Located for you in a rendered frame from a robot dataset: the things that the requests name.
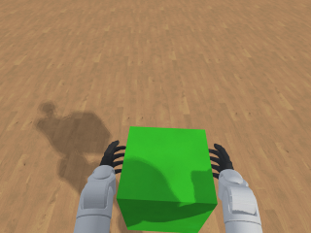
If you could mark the robot right forearm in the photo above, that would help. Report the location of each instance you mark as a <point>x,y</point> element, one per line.
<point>240,206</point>

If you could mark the robot left forearm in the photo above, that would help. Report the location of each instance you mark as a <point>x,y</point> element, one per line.
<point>96,202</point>

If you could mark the right robot hand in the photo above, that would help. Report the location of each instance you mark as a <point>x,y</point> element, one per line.
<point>222,159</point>

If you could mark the carton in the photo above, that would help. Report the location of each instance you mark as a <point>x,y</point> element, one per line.
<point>166,182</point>

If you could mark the left robot hand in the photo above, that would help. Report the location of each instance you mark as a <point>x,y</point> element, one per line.
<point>109,156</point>

